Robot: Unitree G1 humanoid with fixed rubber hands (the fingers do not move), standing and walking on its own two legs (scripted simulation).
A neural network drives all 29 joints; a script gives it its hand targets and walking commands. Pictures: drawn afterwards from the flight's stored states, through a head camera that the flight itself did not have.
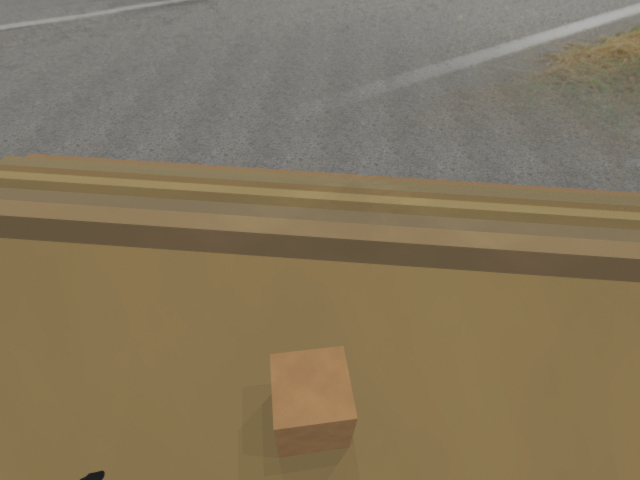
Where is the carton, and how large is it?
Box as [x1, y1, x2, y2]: [270, 346, 357, 457]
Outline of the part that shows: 343,346 270,354 273,429 278,457 343,448 349,446 357,417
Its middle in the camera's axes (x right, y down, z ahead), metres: -0.03 +0.48 +1.11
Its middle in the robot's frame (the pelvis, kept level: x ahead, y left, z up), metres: +0.47 +0.02 -0.66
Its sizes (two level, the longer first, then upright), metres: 0.210 0.200 0.250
